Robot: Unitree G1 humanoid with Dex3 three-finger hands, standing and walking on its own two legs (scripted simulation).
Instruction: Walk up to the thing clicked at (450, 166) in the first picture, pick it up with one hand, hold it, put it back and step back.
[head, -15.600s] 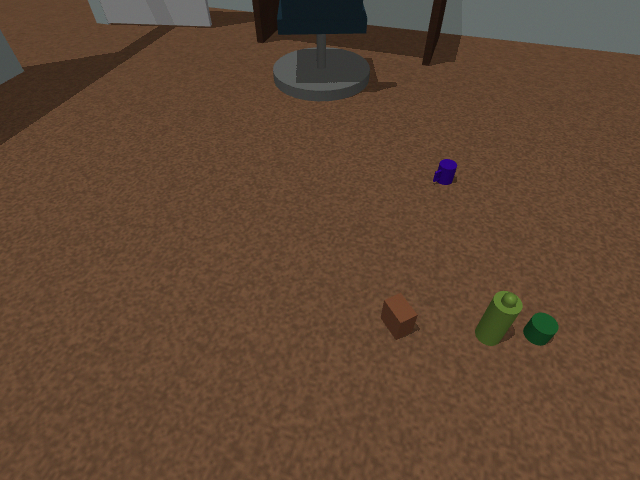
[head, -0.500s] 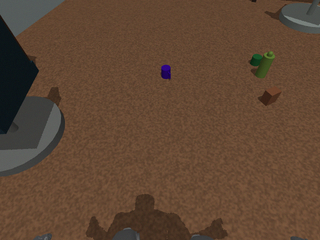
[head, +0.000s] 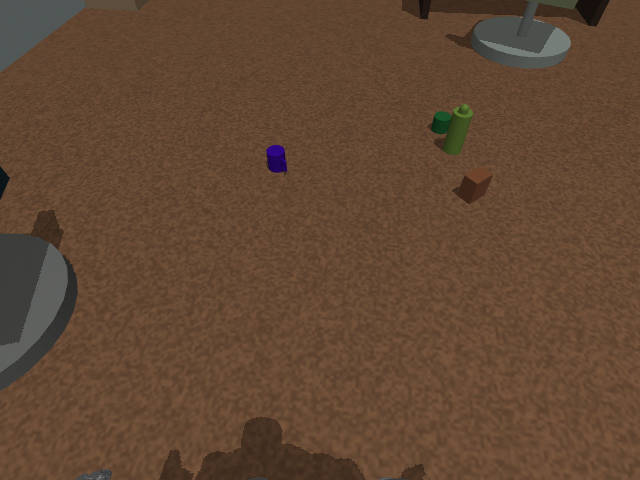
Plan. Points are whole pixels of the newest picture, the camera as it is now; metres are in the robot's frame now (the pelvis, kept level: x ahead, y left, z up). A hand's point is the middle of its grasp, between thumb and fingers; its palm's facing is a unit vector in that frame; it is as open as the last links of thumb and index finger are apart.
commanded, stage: walk up
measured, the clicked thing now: (278, 160) +1.51 +0.21 -0.69
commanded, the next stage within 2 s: stand in 0.82 s
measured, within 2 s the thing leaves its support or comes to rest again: neither
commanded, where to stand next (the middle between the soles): +0.07 +0.04 m, yaw -3 degrees
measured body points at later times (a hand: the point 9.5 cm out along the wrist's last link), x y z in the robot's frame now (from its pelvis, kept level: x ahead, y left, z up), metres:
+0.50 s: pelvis +0.01 +0.02 +0.03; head +0.02 +0.01 +0.48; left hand +0.12 +0.32 -0.09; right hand +0.06 -0.29 -0.11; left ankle +0.02 +0.15 -0.70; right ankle +0.03 -0.11 -0.70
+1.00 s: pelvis +0.02 +0.02 +0.04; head +0.03 +0.02 +0.49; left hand +0.14 +0.31 -0.09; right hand +0.07 -0.29 -0.09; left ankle +0.02 +0.15 -0.70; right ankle +0.03 -0.11 -0.70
